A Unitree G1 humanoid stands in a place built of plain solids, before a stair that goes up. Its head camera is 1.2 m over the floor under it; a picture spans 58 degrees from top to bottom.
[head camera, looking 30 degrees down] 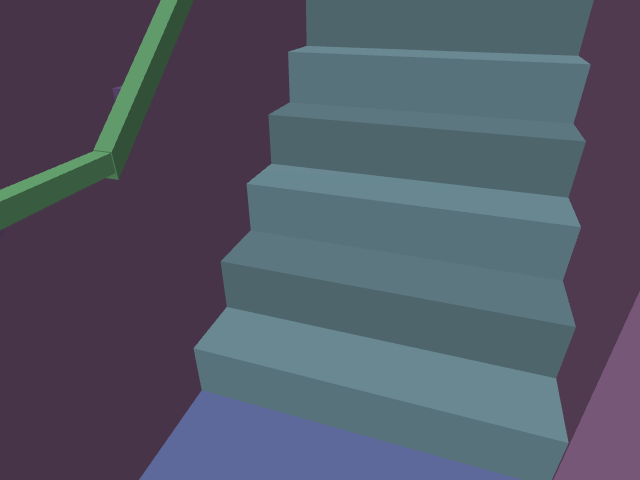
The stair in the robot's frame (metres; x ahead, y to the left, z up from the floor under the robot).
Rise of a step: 0.20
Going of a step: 0.23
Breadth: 1.10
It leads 18 degrees to the right of straight ahead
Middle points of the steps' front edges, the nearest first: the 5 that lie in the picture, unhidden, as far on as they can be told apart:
0.87 -0.11 0.19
1.08 -0.18 0.39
1.31 -0.25 0.59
1.52 -0.32 0.78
1.74 -0.39 0.98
